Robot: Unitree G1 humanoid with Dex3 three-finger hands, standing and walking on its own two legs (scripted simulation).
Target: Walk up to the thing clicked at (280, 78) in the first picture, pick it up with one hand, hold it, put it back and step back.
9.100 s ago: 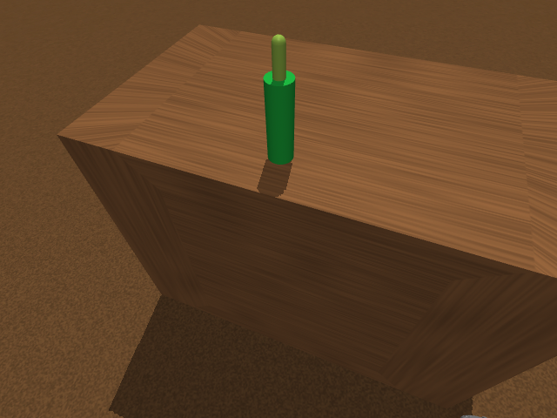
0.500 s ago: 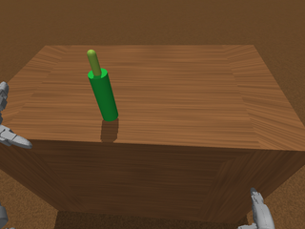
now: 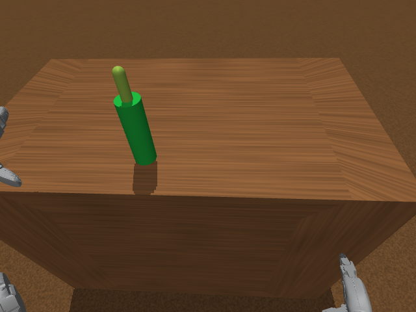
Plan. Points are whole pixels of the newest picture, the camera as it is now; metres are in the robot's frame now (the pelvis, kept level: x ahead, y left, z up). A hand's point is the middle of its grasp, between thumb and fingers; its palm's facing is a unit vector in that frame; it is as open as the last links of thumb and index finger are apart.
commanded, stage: go down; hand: left
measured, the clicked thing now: (133, 119) +0.46 +0.17 +0.15
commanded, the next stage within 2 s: approach in 1.54 s
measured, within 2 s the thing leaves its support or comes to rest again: neither
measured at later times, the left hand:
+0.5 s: hand (4, 131) +0.36 +0.35 +0.21, palm faces +0.11 -0.99 -0.02, open 17.7 cm
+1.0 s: hand (0, 129) +0.37 +0.36 +0.21, palm faces +0.11 -0.99 -0.02, open 17.7 cm
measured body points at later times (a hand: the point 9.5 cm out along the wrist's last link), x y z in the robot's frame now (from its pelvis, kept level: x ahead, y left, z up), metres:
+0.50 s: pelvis +0.01 +0.01 +0.00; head +0.01 +0.01 +0.45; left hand +0.35 +0.40 +0.21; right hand +0.16 -0.26 -0.08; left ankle +0.01 +0.13 -0.74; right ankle +0.00 -0.13 -0.74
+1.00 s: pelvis +0.01 +0.01 +0.00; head +0.02 +0.01 +0.45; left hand +0.36 +0.42 +0.21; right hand +0.16 -0.26 -0.08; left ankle +0.01 +0.13 -0.74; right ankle +0.00 -0.13 -0.74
